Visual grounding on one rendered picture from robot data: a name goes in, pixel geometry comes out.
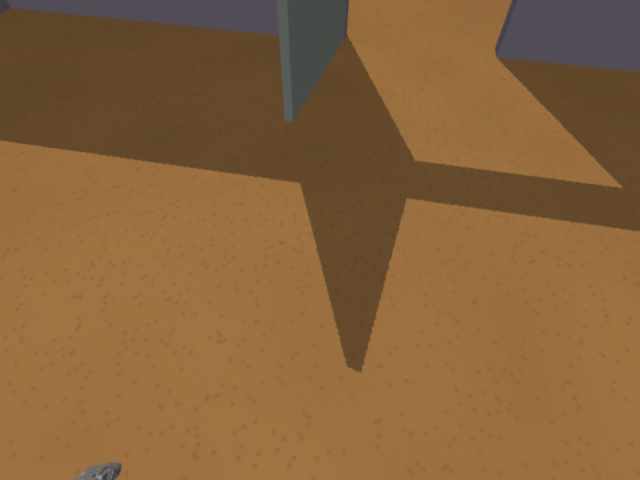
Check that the left robot hand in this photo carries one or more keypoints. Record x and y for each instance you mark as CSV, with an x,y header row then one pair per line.
x,y
106,471

